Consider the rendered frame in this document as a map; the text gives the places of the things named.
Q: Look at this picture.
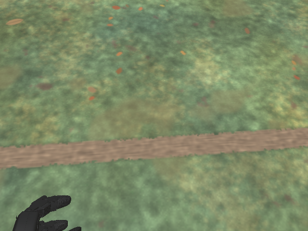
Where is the left robot hand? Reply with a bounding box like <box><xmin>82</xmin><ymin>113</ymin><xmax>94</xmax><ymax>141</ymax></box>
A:
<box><xmin>13</xmin><ymin>195</ymin><xmax>82</xmax><ymax>231</ymax></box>

